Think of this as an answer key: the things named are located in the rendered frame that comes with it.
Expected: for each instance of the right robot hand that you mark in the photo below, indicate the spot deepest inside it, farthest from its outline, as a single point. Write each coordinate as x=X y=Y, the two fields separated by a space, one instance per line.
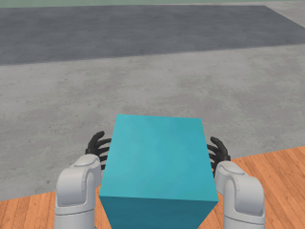
x=221 y=153

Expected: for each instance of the robot left forearm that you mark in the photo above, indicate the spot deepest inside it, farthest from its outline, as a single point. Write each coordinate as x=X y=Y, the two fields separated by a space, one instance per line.
x=75 y=194

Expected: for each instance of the robot right forearm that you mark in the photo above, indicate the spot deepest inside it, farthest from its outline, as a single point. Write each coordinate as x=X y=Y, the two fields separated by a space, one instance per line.
x=243 y=197

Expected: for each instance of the carton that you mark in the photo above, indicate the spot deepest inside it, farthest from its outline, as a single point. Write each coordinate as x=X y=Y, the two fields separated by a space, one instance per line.
x=158 y=173

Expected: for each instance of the left robot hand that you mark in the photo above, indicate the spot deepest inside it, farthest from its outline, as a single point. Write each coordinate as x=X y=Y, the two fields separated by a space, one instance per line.
x=93 y=147

